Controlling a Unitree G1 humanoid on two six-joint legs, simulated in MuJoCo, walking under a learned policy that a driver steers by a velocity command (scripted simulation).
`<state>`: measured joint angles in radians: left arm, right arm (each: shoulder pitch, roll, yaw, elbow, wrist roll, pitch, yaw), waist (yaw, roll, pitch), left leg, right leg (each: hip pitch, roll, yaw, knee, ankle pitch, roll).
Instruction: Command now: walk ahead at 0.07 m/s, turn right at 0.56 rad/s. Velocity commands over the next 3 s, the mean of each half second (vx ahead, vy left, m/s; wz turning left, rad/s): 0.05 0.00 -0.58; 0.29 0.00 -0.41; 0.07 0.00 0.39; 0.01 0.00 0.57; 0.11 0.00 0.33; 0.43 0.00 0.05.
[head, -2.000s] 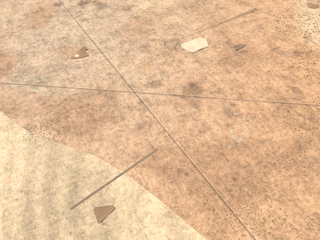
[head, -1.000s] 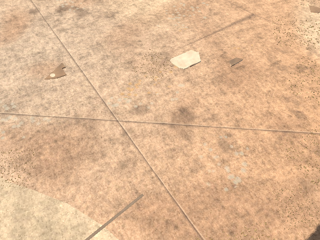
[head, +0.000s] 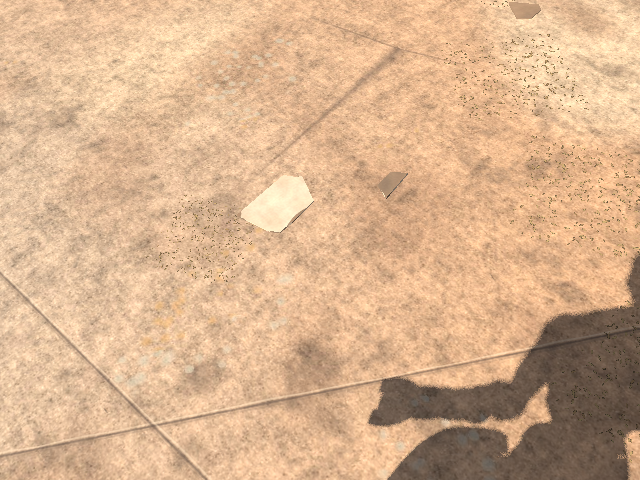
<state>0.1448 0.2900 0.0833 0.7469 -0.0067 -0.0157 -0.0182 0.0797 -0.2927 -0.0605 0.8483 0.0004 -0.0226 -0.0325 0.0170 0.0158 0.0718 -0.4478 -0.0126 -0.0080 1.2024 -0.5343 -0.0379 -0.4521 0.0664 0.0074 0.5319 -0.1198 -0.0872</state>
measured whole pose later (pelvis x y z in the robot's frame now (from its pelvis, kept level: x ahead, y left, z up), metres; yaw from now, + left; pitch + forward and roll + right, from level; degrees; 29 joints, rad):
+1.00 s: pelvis +0.13 -0.07 +0.02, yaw -30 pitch +2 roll +0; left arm 0.22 0.25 0.04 0.66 0.01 -0.04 -0.01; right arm 0.25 -0.32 -0.07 0.81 0.02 -0.04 0.01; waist -0.02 0.04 0.02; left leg -0.54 0.08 0.02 1.12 -0.36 -0.04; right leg -0.21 0.02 -0.07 0.42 -0.25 -0.06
